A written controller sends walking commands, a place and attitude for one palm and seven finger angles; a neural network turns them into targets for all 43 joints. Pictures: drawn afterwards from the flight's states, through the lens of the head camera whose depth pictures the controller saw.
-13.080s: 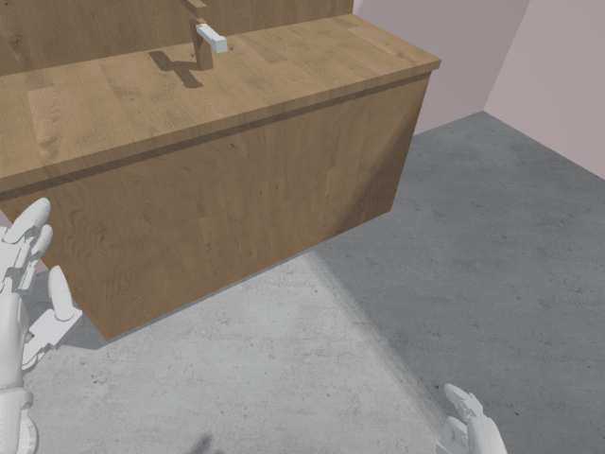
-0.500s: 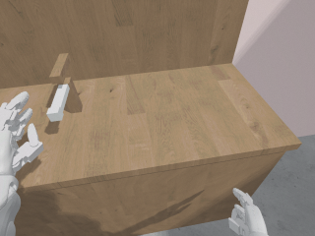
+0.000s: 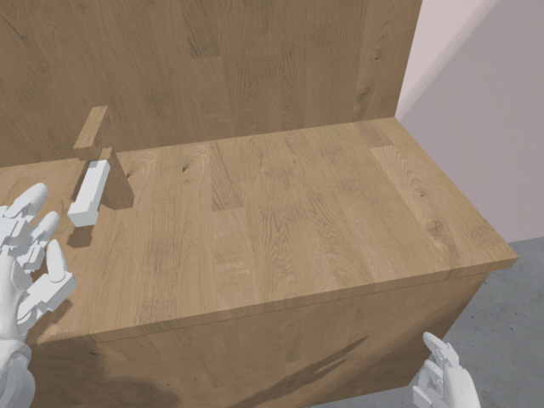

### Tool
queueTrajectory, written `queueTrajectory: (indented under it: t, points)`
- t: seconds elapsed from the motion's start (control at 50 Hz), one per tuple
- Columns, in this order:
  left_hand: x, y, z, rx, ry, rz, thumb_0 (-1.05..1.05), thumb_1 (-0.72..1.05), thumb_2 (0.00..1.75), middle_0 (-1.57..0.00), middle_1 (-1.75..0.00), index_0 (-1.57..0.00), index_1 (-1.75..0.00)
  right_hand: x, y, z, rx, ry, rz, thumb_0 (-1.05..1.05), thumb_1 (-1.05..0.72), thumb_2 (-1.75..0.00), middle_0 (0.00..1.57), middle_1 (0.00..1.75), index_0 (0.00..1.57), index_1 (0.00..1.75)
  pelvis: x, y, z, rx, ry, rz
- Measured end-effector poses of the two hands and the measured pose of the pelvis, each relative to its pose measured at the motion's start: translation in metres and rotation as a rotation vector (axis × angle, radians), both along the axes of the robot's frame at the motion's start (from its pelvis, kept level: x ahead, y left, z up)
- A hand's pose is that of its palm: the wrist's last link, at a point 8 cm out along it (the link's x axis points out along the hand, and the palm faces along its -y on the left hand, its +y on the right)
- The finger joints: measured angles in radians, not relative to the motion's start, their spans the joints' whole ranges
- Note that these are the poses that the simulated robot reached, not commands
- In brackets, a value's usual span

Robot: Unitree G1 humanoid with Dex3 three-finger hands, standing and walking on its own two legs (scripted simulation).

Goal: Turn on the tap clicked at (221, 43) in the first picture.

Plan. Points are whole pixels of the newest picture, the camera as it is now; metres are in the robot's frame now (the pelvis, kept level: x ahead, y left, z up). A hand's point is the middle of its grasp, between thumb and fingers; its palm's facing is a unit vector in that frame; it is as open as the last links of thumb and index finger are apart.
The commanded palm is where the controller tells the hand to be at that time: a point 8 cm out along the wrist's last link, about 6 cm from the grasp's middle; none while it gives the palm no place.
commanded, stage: turn the palm inward beside the body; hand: left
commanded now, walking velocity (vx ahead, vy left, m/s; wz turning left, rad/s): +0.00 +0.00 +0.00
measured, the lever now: (83, 213) +0.32 +0.33 +0.14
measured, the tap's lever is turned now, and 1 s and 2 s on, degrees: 0 0 0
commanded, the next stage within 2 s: reach beside the lever's end, fingers flat in 1.12 s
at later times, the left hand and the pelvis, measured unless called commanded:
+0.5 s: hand (45, 293) +0.17 +0.27 +0.18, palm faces +0.46 -0.87 -0.15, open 7.4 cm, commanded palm +0.12 +0.30 +0.19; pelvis -0.01 +0.03 +0.00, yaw +0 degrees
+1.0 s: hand (54, 286) +0.18 +0.26 +0.18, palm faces +0.47 -0.87 -0.13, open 7.4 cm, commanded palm +0.12 +0.30 +0.19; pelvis +0.00 +0.02 +0.01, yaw +1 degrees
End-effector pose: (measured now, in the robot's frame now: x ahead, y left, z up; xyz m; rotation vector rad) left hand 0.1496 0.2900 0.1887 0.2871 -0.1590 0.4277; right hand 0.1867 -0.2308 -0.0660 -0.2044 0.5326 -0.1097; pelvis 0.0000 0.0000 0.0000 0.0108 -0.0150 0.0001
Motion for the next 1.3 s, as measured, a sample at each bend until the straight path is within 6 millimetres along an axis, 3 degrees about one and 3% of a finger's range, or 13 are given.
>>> queueTrajectory:
  t: [0.26, 0.52, 0.84, 1.3]
  points:
    - [-0.015, 0.009, 0.000, -0.069, 0.016, 0.032, 0.02, 0.89, 0.90, -0.21, -0.30, -0.21, -0.30, 0.007, 0.047, 0.013, 0.042, -0.063, 0.068, 0.01, -0.90, -0.90, 0.20, 0.30, 0.20, 0.30, -0.010, 0.017, 0.002, -0.011, -0.028, 0.003]
    - [-0.022, 0.014, -0.003, -0.122, 0.034, 0.043, 0.02, 0.89, 0.90, -0.21, -0.30, -0.21, -0.30, 0.011, 0.065, 0.018, 0.025, -0.062, 0.096, 0.01, -0.90, -0.90, 0.20, 0.30, 0.20, 0.30, -0.012, 0.030, 0.003, -0.016, -0.043, 0.006]
    - [-0.016, 0.013, -0.004, -0.169, 0.066, 0.062, 0.02, 0.89, 0.90, -0.20, -0.30, -0.21, -0.30, 0.018, 0.066, 0.019, 0.026, -0.054, 0.095, 0.01, -0.90, -0.90, 0.20, 0.30, 0.20, 0.30, -0.008, 0.030, 0.006, -0.015, -0.050, 0.008]
    - [-0.011, -0.004, 0.000, -0.158, 0.064, 0.064, 0.02, 0.89, 0.90, -0.21, -0.30, -0.21, -0.30, 0.022, 0.043, 0.016, 0.031, -0.048, 0.074, 0.01, -0.90, -0.90, 0.20, 0.30, 0.20, 0.30, 0.001, 0.015, 0.007, -0.013, -0.047, 0.012]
